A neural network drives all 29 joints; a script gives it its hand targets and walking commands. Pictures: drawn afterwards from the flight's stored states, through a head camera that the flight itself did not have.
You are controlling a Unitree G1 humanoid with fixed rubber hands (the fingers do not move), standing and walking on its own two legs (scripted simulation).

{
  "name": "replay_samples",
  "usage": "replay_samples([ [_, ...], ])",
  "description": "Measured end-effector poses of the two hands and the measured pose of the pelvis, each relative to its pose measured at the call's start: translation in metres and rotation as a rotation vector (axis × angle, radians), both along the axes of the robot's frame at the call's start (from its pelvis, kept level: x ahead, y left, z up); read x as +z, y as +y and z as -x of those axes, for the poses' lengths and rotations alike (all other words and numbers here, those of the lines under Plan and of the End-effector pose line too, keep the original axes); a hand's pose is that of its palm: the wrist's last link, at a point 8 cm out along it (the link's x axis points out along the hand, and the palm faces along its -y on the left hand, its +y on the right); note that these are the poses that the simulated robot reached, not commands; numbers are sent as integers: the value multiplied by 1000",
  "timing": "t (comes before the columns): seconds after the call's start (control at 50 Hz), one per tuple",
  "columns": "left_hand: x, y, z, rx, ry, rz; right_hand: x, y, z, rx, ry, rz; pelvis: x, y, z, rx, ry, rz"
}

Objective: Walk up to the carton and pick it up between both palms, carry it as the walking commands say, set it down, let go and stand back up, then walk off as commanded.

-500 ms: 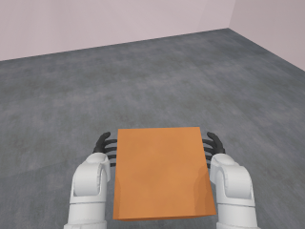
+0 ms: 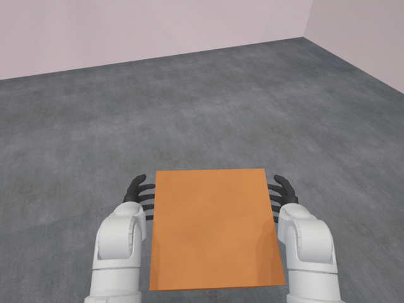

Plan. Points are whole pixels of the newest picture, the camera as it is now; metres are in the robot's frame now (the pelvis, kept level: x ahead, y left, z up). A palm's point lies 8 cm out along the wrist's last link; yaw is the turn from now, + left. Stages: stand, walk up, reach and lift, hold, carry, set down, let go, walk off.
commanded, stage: carry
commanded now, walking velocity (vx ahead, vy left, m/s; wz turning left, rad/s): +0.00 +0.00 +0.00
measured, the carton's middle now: (210, 236) +0.28 +0.00 -0.03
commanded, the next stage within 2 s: none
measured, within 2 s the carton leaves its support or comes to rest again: neither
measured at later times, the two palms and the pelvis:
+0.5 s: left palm (129, 211) +0.27 +0.15 +0.08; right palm (287, 212) +0.27 -0.14 +0.08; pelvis +0.00 +0.00 +0.00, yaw -1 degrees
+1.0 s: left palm (153, 259) +0.20 +0.10 +0.06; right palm (331, 300) +0.14 -0.19 +0.05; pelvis -0.12 +0.02 -0.02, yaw -13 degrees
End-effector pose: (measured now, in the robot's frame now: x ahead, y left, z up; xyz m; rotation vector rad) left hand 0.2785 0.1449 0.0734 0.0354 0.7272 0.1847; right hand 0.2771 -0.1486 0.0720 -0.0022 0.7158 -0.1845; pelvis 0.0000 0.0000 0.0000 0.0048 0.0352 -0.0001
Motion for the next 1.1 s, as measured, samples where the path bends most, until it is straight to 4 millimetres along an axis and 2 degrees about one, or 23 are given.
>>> replay_samples([
  [0.46, 2, 4, 3, 8, -8, -2, 1, 5, 3, -2, -6, 1, 0, 4, 1, 0, 0, 1],
  [0.54, 15, 2, 8, 51, -31, -36, 16, 8, 8, -26, -31, 8, -4, 5, 7, -21, 5, 0],
  [0.62, 8, 0, 11, 49, 1, -14, 11, 7, 15, -50, -1, -2, -11, 8, 19, -46, 10, 0],
  [0.76, -13, -5, 29, 6, 64, 12, -7, 2, 49, -118, 58, -2, -18, 19, 50, -97, 15, -1],
  [0.88, -18, -20, 53, -38, 61, -7, -17, -11, 87, -168, 53, -23, -21, 22, 86, -171, 16, 4],
  [0.98, -17, -44, 78, -91, 55, -31, -24, -33, 129, -216, 47, -39, -23, 17, 117, -220, 14, -9],
  [1.1, -13, -70, 100, -204, 96, -35, -17, -49, 184, -349, 76, -40, -10, 29, 150, -276, 30, -36],
])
